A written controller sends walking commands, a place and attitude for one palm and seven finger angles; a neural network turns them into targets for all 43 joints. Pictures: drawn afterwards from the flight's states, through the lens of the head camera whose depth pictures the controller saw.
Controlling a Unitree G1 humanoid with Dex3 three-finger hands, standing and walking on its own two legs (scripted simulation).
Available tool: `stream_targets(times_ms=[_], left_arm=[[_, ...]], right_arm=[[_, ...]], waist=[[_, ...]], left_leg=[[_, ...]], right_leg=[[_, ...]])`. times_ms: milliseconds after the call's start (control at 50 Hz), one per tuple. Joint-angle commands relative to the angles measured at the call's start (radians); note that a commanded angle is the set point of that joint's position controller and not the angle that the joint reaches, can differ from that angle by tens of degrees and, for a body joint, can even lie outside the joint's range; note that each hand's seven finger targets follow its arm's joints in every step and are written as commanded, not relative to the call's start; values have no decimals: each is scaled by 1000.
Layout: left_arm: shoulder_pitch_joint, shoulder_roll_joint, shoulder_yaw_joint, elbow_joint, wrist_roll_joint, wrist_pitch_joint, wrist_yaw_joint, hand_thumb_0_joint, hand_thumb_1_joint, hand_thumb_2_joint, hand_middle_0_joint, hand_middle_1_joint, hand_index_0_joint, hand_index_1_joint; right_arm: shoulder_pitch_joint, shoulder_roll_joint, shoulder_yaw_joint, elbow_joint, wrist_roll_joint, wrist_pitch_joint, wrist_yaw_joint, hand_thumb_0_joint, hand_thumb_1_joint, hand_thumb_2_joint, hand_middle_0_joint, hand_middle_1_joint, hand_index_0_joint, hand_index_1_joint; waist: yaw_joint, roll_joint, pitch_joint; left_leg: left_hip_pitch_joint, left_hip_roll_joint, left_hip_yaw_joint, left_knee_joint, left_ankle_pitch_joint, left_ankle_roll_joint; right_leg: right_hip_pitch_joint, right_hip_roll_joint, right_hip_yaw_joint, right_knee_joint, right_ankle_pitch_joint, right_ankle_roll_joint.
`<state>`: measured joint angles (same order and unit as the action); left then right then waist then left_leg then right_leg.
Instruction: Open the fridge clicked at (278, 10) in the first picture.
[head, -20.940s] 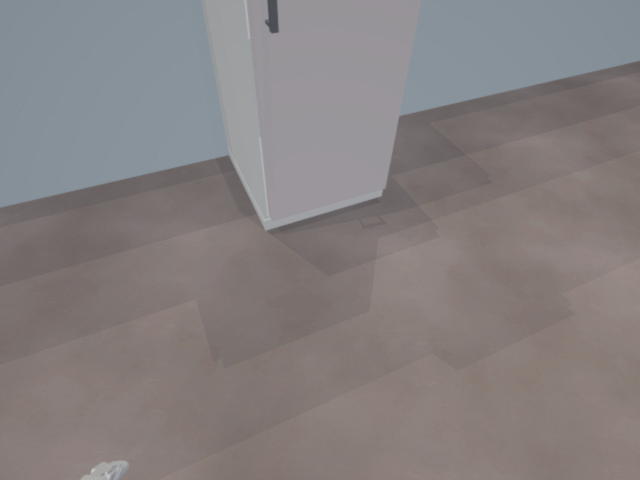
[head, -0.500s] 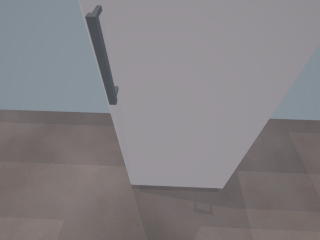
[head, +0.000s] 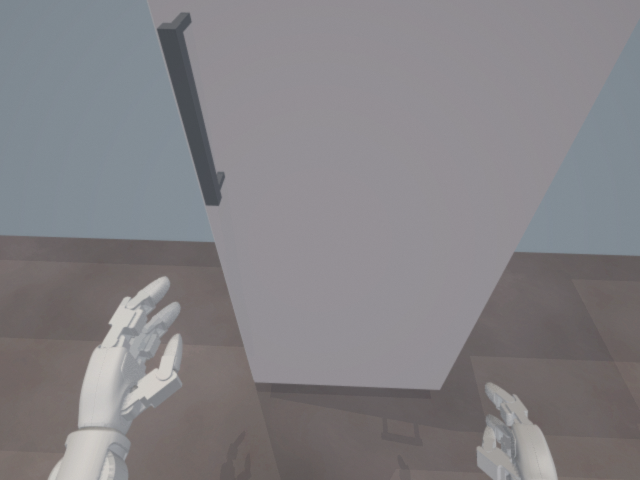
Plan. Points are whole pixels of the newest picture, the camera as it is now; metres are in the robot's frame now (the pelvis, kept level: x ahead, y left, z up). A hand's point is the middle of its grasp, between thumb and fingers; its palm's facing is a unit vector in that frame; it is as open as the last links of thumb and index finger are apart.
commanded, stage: raise the hand to about handle height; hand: left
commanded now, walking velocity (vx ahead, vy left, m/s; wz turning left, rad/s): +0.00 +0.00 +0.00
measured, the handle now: (200, 120) +0.50 +0.18 +0.22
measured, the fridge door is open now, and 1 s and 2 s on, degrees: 0 0 0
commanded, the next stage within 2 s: move the hooked fingers beside the handle in 1.80 s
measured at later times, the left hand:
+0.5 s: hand (120, 365) +0.23 +0.22 +0.09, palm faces -0.05 -1.00 -0.06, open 10.9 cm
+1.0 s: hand (5, 284) +0.25 +0.29 +0.20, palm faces +0.07 -0.99 -0.11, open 13.6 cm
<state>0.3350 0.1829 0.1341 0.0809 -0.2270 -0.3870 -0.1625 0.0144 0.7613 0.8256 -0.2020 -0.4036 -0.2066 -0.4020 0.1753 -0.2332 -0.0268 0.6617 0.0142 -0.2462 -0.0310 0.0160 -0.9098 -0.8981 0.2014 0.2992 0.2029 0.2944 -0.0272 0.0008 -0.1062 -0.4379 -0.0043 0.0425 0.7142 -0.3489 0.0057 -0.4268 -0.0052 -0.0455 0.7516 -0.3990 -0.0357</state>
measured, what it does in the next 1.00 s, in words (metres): stands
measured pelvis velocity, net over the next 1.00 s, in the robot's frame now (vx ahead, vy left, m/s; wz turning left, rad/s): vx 0.00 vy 0.03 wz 0.03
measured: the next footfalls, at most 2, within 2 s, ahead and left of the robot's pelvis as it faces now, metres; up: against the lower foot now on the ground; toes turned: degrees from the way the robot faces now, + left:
none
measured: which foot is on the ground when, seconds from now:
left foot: down 0.00-1.00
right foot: down 0.00-1.00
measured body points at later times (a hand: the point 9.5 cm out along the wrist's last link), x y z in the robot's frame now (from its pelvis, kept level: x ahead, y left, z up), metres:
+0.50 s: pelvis -0.01 -0.01 +0.00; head +0.00 -0.02 +0.45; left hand +0.22 +0.28 +0.10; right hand +0.15 -0.23 -0.09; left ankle +0.01 +0.12 -0.71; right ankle -0.01 -0.09 -0.71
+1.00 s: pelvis +0.00 +0.03 +0.02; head -0.02 +0.01 +0.47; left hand +0.24 +0.35 +0.21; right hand +0.22 -0.17 -0.03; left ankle +0.01 +0.12 -0.71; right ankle -0.01 -0.09 -0.71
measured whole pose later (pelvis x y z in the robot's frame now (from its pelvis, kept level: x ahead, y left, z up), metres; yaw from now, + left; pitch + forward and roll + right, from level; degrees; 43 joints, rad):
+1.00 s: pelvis +0.00 +0.03 +0.02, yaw +2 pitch -2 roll -1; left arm -0.01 0.44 0.42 -0.04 -0.36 0.10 -0.42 0.00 -0.41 0.34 -0.29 -1.14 -0.30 -1.14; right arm 0.19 -0.24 0.09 0.60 0.07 -0.29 -0.10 0.02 -0.90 -0.90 0.20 0.30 0.20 0.29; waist 0.08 0.04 -0.03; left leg -0.23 -0.02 0.02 0.56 -0.28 0.04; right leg -0.17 -0.01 -0.07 0.52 -0.30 0.00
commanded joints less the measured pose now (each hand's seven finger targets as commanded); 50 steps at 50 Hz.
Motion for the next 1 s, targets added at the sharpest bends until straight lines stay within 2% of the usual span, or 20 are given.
stream_targets(times_ms=[0,40,100,120,140,200,240,280,340,360,400,440,500,540,600,640,740,820,940,980], left_arm=[[312,215,195,-21,-46,-68,-215,0,527,740,-227,-540,-227,-540],[210,257,238,-207,-83,-46,-208,0,480,720,-230,-570,-230,-570],[26,231,245,-433,-120,-93,-137,0,410,690,-235,-615,-235,-615],[-49,230,227,-490,-118,-126,-115,0,387,680,-237,-630,-237,-630],[-152,231,195,-534,-115,-159,-106,0,363,670,-238,-645,-238,-645],[-172,193,90,-451,-98,-207,-143,0,293,640,-243,-690,-243,-690],[-217,205,47,-359,-107,-168,-212,0,247,620,-247,-720,-247,-720],[-217,299,117,-239,-103,-76,-269,0,200,600,-250,-750,-250,-750],[-146,407,258,-83,-118,113,-310,0,130,570,-255,-795,-255,-795],[-130,395,277,-93,-140,160,-311,0,107,560,-257,-810,-257,-810],[-117,400,361,-146,-199,209,-281,0,60,540,-260,-840,-260,-840],[-120,415,429,-239,-239,205,-237,0,13,520,-263,-870,-263,-870],[-107,345,372,-359,-220,159,-193,0,-57,490,-268,-915,-268,-915],[-125,310,305,-372,-190,157,-195,0,-103,470,-272,-945,-272,-945],[-180,320,265,-311,-153,205,-217,0,-173,440,-277,-990,-277,-990],[-243,359,281,-308,-150,252,-230,0,-220,420,-280,-1020,-280,-1020],[-430,475,376,-458,-147,280,-208,0,-337,370,-288,-1095,-288,-1095],[-472,447,373,-424,-158,294,-207,0,-430,330,-295,-1155,-295,-1155],[-530,447,337,-210,-140,497,-275,0,-500,300,-300,-1200,-300,-1200],[-617,478,342,-228,-134,552,-285,0,-500,300,-300,-1200,-300,-1200]], right_arm=[[-96,-146,-59,-263,21,-25,12,0,-900,-900,200,300,200,300],[-91,-134,-54,-307,18,-11,-1,0,-900,-900,200,300,200,300],[-34,-100,-40,-312,15,-17,-20,0,-900,-900,200,300,200,300],[-15,-100,-34,-291,14,-24,-27,0,-900,-900,200,300,200,300],[7,-109,-27,-269,8,-30,-33,0,-900,-900,200,300,200,300],[17,-130,-12,-211,20,-64,-50,0,-900,-900,200,300,200,300],[3,-151,3,-197,32,-81,-65,0,-900,-900,200,300,200,300],[2,-162,0,-184,43,-84,-79,0,-900,-900,200,300,200,300],[-29,-165,4,-203,51,-73,-88,0,-900,-900,200,300,200,300],[-45,-154,12,-222,51,-67,-87,0,-900,-900,200,300,200,300],[-70,-137,20,-245,47,-65,-85,0,-900,-900,200,300,200,300],[-71,-122,30,-256,40,-82,-74,0,-900,-900,200,300,200,300],[-34,-117,27,-249,36,-115,-53,0,-900,-900,200,300,200,300],[-23,-130,22,-240,33,-133,-45,0,-900,-900,200,300,200,300],[6,-155,14,-211,45,-142,-55,0,-900,-900,200,300,200,300],[-2,-166,16,-210,50,-142,-69,0,-900,-900,200,300,200,300],[-32,-153,34,-214,47,-143,-91,0,-900,-900,200,300,200,300],[-41,-141,50,-198,48,-140,-89,0,-900,-900,200,300,200,300],[-58,-152,65,-193,67,-79,-79,0,-900,-900,200,300,200,300],[-81,-150,69,-211,73,-58,-79,0,-900,-900,200,300,200,300]], waist=[[114,-64,-41],[115,75,-118],[59,120,-175],[29,134,-165],[-7,92,-136],[-55,100,-25],[-67,78,31],[-47,27,14],[32,-29,-32],[54,-35,-55],[91,-59,-99],[118,-63,-147],[106,33,-145],[90,38,-105],[56,36,-44],[62,42,-5],[83,101,-114],[83,141,-94],[89,88,41],[82,88,16]], left_leg=[[-125,-45,22,35,150,-4],[-95,-44,24,49,149,3],[-30,-21,-8,70,150,16],[-11,-13,-20,80,151,20],[-17,-6,-38,96,135,24],[-12,9,-58,95,64,33],[-30,11,-72,87,36,38],[-60,9,-69,66,9,39],[-75,8,-70,31,44,37],[-65,4,-69,10,61,34],[-34,2,-72,-17,106,26],[-3,5,-78,-34,174,21],[82,5,-57,-81,247,21],[115,8,-54,-94,280,26],[136,15,-58,-129,225,31],[145,15,-66,-153,187,33],[265,17,-90,-207,226,27],[320,21,-108,-240,300,7],[278,19,-108,-288,272,4],[294,14,-115,-298,238,8]], right_leg=[[44,-34,63,-64,283,19],[52,-33,89,-63,242,23],[16,-19,100,-82,203,30],[-8,-13,102,-84,203,29],[-44,-5,110,-85,182,32],[-125,3,96,-116,59,22],[-115,0,120,-153,20,28],[-67,-18,159,-210,-54,40],[46,-53,188,-238,-39,59],[83,-60,176,-242,-16,60],[143,-60,147,-239,58,66],[201,-50,123,-212,183,67],[167,-15,49,-179,327,47],[139,2,27,-170,376,40],[86,11,1,-198,292,37],[84,13,4,-225,233,33],[173,21,-19,-242,235,17],[195,26,-37,-252,308,8],[192,26,-31,-309,307,6],[188,21,-30,-319,280,8]])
